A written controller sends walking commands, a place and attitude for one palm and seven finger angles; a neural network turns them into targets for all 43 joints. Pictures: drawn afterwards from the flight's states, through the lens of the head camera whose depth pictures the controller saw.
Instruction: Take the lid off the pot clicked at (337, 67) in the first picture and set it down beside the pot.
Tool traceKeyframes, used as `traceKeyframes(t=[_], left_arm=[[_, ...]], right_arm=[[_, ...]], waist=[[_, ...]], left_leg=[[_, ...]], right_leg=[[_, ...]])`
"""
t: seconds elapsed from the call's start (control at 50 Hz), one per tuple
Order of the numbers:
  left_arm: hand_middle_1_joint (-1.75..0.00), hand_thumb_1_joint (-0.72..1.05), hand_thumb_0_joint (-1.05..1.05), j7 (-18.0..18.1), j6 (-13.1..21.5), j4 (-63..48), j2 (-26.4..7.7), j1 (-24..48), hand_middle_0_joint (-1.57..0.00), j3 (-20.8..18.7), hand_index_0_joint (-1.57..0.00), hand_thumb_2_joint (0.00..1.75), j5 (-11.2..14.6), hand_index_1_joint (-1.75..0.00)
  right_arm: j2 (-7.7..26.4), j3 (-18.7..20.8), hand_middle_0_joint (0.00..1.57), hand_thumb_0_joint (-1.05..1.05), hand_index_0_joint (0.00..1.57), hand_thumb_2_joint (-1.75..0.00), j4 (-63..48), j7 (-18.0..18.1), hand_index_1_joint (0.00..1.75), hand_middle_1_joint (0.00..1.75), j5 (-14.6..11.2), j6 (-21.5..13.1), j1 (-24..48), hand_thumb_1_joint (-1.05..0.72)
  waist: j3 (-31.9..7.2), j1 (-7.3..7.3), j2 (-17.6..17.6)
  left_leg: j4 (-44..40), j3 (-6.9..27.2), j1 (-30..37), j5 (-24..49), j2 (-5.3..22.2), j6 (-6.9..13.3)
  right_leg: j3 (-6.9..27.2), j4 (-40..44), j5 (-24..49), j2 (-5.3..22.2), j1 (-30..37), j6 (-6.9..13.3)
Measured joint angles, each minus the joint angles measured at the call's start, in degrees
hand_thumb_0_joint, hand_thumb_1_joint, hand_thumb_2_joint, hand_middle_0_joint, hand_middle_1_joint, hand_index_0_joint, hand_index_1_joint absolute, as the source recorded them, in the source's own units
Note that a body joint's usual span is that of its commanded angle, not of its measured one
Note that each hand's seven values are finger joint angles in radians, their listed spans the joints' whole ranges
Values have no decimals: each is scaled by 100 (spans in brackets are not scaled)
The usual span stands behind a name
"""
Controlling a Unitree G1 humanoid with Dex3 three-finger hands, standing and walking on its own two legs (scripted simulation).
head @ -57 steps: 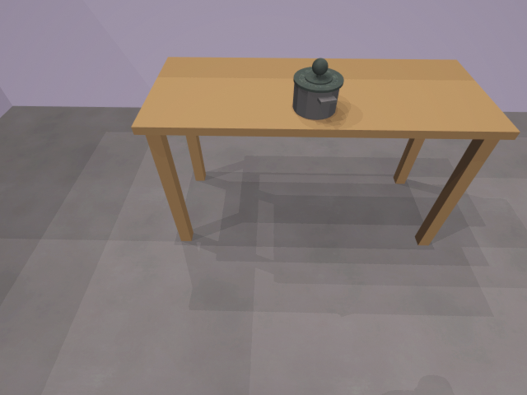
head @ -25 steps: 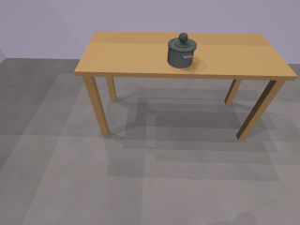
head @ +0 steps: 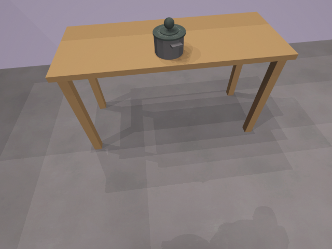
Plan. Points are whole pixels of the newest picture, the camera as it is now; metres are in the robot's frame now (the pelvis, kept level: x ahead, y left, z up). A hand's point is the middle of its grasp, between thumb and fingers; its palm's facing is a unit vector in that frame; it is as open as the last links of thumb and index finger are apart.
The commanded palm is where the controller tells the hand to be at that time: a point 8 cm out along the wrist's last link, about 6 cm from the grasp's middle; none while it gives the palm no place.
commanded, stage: walk to a spot facing it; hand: left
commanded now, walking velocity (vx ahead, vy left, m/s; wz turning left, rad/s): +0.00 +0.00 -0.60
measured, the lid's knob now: (169, 23) +1.01 +0.08 +0.05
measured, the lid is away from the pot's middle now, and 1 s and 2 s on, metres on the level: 0.00 0.00 0.00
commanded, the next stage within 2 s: turn to face it in 1.24 s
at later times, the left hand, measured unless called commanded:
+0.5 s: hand out of the picture +0.11 +0.24 -0.14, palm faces -0.19 -0.96 -0.22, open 7.4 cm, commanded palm none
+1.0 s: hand (177, 190) +0.31 +0.00 -0.15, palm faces -0.60 -0.78 -0.18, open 7.3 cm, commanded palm none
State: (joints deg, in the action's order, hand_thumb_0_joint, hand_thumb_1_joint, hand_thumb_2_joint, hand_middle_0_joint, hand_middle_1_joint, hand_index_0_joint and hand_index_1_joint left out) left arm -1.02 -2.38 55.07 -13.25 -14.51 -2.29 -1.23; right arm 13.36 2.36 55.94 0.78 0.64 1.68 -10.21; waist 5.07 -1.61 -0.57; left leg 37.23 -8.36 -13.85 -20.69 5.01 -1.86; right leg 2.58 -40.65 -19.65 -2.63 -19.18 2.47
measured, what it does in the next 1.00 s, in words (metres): walks ahead, turning right: left foot, then right foot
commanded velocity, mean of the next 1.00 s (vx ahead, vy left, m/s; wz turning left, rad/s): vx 0.26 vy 0.00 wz -0.50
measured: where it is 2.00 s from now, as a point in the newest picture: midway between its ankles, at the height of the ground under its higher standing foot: (215, 239)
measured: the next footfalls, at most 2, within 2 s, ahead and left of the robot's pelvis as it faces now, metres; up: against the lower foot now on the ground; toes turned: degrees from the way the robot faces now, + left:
left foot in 0.38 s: +0.04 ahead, +0.15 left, +0.00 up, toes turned -15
right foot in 0.80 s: +0.15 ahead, -0.23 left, +0.00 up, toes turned -35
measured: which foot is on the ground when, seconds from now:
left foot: down 0.00-0.00, up 0.02-0.36, down 0.38-0.80, up 0.82-1.00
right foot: down 0.00-0.38, up 0.40-0.78, down 0.80-1.00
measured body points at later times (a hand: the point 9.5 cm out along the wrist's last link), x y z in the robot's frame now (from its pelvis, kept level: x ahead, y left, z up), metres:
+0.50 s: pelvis +0.00 +0.03 +0.02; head +0.02 +0.05 +0.47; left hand +0.12 +0.29 -0.13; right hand +0.02 -0.23 -0.10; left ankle +0.00 +0.16 -0.72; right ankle +0.01 -0.09 -0.65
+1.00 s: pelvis +0.11 -0.07 +0.00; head +0.13 -0.08 +0.45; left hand +0.34 +0.04 -0.13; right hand -0.05 -0.28 -0.14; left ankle +0.20 +0.03 -0.66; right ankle +0.12 -0.20 -0.72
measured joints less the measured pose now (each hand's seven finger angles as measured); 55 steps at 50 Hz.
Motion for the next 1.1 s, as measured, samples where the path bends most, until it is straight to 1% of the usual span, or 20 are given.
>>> traceKeyframes(t=[0.04,0.08,0.14,0.3,0.34,0.38,0.42,0.44,0.5,0.56,0.6,0.66,0.76,0.8,0.82,0.86,0.9,0.94,1.0,1.1], left_arm=[[-30,91,1,40,72,-99,108,-67,-20,7,-20,90,-10,-30],[-30,91,1,89,94,-155,216,-122,-20,6,-20,90,8,-30],[-30,91,1,112,75,-189,297,-212,-20,-6,-21,90,12,-30],[-30,91,1,72,39,-257,224,-323,-21,-95,-21,90,-1,-30],[-30,91,1,54,14,-289,154,-335,-21,-126,-21,90,-9,-30],[-30,91,1,31,-19,-338,90,-388,-21,-163,-21,90,-1,-30],[-30,91,1,-33,-68,-326,-1,-329,-21,-235,-21,90,10,-30],[-30,91,1,-78,-73,-319,-70,-276,-20,-277,-20,90,-16,-30],[-30,91,1,-196,-20,-355,-269,-159,-20,-360,-20,90,-71,-30],[-30,91,1,-264,11,-417,-365,-54,-20,-373,-20,90,-82,-30],[-30,91,1,-289,5,-431,-377,47,-20,-350,-20,90,-86,-30],[-30,91,1,-324,-24,-430,-337,271,-20,-277,-20,90,-71,-30],[-30,91,1,-367,32,-484,-216,736,-20,-140,-20,90,-36,-30],[-30,91,1,-366,209,-591,-254,873,-20,-80,-20,90,-31,-30],[-30,91,1,-324,325,-638,-263,940,-20,-80,-20,90,-6,-30],[-30,91,1,-219,406,-650,-154,1030,-20,-64,-20,90,65,-30],[-30,91,0,-125,369,-598,-44,980,-20,-21,-20,90,69,-30],[-30,91,0,-53,326,-491,56,871,-20,11,-20,90,33,-30],[-30,91,0,-17,282,-287,177,673,-20,48,-20,90,-21,-30],[-30,93,0,9,251,-103,190,365,-21,-40,-21,90,-23,-30]], right_arm=[[8,40,20,1,20,-90,-19,11,30,30,-11,108,1,-90],[15,68,20,1,20,-90,-31,16,30,30,-19,154,55,-90],[-15,84,20,1,20,-90,-128,16,30,30,-13,118,141,-91],[-90,76,20,1,20,-90,-425,27,30,30,-45,26,363,-91],[-102,61,20,1,20,-90,-491,12,30,30,-49,-32,340,-91],[-81,26,20,1,20,-90,-595,5,30,30,-50,-145,235,-91],[-90,1,20,1,20,-90,-646,44,30,30,-2,-269,99,-90],[-113,-22,20,0,20,-90,-643,45,30,30,21,-304,-6,-90],[-161,-97,20,0,20,-90,-538,35,30,30,39,-349,-401,-90],[-171,-127,20,0,20,-90,-368,46,30,30,29,-414,-752,-90],[-172,-135,20,0,20,-90,-263,51,30,30,28,-464,-959,-90],[-156,-139,20,0,20,-90,-123,41,30,30,48,-505,-1228,-90],[-72,-100,20,1,20,-90,129,-6,30,30,91,-472,-1589,-90],[-81,-100,20,1,20,-90,213,-43,30,30,61,-421,-1790,-90],[-92,-104,20,1,20,-90,256,-62,30,30,25,-361,-1819,-90],[-33,-67,20,1,20,-90,347,-60,30,30,-5,-230,-1640,-90],[7,-20,20,1,20,-90,339,-62,30,30,23,-165,-1401,-91],[-5,5,20,1,20,-90,225,-63,30,30,63,-153,-1169,-91],[-108,22,20,1,20,-90,0,-81,30,30,83,-198,-925,-91],[-380,4,20,1,20,-90,-175,-118,30,30,75,-323,-795,-91]], waist=[[5,9,-79],[35,-22,-104],[29,-52,-37],[-165,-177,149],[-266,-216,206],[-414,-200,190],[-453,-85,192],[-449,-51,238],[-526,-20,346],[-556,-6,368],[-516,37,353],[-376,145,303],[-77,410,157],[-15,493,190],[9,484,244],[154,525,129],[171,567,58],[108,600,48],[-86,608,91],[-428,427,217]], left_leg=[[996,353,-449,-613,-90,-23],[1916,674,-848,-665,-255,-28],[2218,797,-1086,-475,-351,-74],[954,978,-708,-444,-490,-64],[352,981,-443,-467,-558,6],[-665,998,40,-464,-553,150],[-932,962,146,222,-503,230],[-947,906,217,337,-487,240],[-1259,714,542,371,-392,191],[-1529,461,850,350,-287,148],[-1635,277,1047,292,-213,119],[-1688,-14,1326,134,-86,26],[-1321,-452,1663,-407,219,-246],[-249,-484,1357,-804,434,-240],[848,-321,916,-977,472,-179],[2757,226,12,-947,443,-30],[3522,438,-691,-597,399,35],[3379,450,-1170,-331,400,14],[2461,356,-1501,-67,367,-24],[803,161,-1114,69,123,-24]], right_leg=[[-28,-15,34,-67,-76,109],[37,231,204,-114,-33,93],[248,658,506,-160,32,118],[897,1308,1028,-308,58,-15],[1050,1325,1056,-354,18,-57],[1134,1070,800,-474,-142,-112],[804,152,-107,-439,-519,-206],[557,-424,-227,-336,-732,-253],[57,-1837,160,6,-1336,-345],[-145,-2472,556,333,-1734,-410],[-259,-2388,659,528,-1857,-438],[-455,-1678,729,727,-1849,-405],[-744,-172,585,670,-1322,-147],[-805,476,584,583,-815,91],[-788,405,1014,583,-871,132],[-813,56,975,456,-893,104],[-782,151,845,326,-708,71],[-714,427,878,226,-482,38],[-595,796,948,140,-199,30],[-417,985,760,90,181,-13]])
